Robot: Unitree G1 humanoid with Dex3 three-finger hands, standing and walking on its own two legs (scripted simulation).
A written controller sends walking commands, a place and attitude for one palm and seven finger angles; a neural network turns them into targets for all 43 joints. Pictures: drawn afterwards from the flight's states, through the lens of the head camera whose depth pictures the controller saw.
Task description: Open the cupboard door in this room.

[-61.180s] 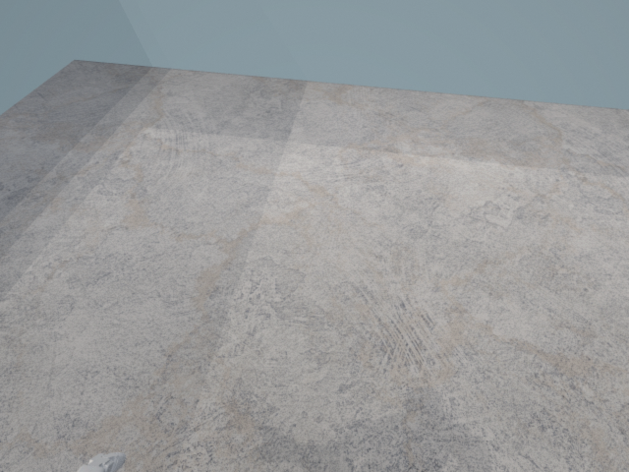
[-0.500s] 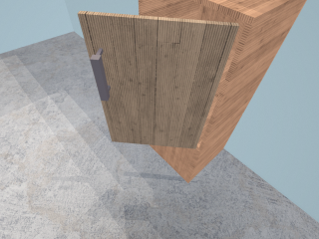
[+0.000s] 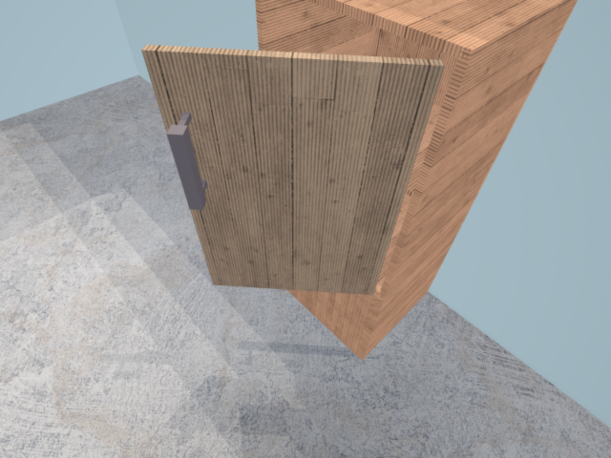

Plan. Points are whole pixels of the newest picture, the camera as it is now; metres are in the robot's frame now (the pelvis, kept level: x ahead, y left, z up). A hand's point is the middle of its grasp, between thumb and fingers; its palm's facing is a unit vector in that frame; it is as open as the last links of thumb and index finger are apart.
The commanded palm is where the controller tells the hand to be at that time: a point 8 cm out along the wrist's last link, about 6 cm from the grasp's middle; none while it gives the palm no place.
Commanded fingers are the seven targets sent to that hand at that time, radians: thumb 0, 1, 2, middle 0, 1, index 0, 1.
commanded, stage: come to a stop and stand still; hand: left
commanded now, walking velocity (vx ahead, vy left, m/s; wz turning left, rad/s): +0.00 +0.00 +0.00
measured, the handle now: (192, 162) +0.53 +0.22 +0.08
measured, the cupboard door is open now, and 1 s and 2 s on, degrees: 43 43 43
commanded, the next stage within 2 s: look again from close up in 0.42 s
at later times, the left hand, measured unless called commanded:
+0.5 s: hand out of the picture -0.02 +0.15 -0.18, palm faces +0.03 -0.98 -0.19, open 7.4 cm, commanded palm none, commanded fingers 0.00 0.90 0.90 -0.20 -0.30 -0.20 -0.30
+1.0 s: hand out of the picture +0.01 +0.25 -0.16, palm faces +0.02 -0.95 -0.30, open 7.4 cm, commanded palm none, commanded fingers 0.00 0.90 0.90 -0.20 -0.30 -0.20 -0.30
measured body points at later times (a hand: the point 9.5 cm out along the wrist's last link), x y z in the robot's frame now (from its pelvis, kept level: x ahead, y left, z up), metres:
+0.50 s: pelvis -0.01 -0.02 +0.00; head +0.01 -0.02 +0.45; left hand -0.02 +0.20 -0.16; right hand +0.01 -0.24 -0.16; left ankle -0.01 +0.11 -0.74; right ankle -0.04 -0.10 -0.74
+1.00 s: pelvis -0.05 +0.02 +0.00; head -0.07 +0.02 +0.45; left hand +0.01 +0.30 -0.14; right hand +0.03 -0.25 -0.13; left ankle -0.01 +0.11 -0.74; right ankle -0.04 -0.10 -0.74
